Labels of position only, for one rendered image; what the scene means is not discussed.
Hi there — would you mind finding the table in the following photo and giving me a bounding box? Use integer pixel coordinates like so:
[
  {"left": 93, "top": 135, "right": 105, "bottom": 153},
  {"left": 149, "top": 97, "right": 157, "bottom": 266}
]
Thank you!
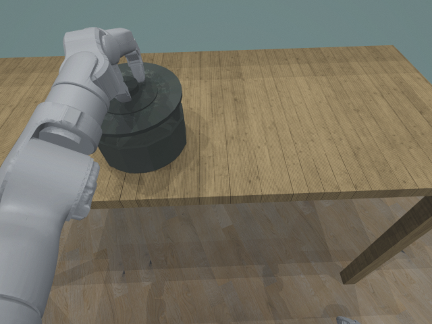
[{"left": 0, "top": 45, "right": 432, "bottom": 285}]

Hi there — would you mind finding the left robot forearm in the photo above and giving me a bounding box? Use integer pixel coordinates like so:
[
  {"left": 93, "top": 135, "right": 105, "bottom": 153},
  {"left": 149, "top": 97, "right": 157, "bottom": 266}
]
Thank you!
[{"left": 0, "top": 27, "right": 120, "bottom": 202}]

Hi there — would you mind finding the robot left hand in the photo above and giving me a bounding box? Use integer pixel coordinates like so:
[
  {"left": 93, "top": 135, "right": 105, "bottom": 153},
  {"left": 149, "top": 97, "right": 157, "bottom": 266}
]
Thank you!
[{"left": 106, "top": 28, "right": 145, "bottom": 103}]

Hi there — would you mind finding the pot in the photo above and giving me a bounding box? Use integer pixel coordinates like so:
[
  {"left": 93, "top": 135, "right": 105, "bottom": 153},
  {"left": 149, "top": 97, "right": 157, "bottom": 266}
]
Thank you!
[{"left": 98, "top": 103, "right": 186, "bottom": 173}]

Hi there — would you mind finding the lid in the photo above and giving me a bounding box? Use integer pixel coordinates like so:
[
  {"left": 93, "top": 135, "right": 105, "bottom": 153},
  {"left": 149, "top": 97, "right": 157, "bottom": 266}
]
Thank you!
[{"left": 101, "top": 62, "right": 182, "bottom": 138}]

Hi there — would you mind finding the left robot upper arm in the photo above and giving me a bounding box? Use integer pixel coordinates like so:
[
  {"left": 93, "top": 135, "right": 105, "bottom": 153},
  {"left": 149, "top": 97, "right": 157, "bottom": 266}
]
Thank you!
[{"left": 0, "top": 137, "right": 100, "bottom": 324}]

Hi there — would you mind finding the knob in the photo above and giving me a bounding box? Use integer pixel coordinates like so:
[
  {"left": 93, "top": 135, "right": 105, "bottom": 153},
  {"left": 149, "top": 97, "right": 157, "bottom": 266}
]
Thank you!
[{"left": 123, "top": 76, "right": 139, "bottom": 97}]

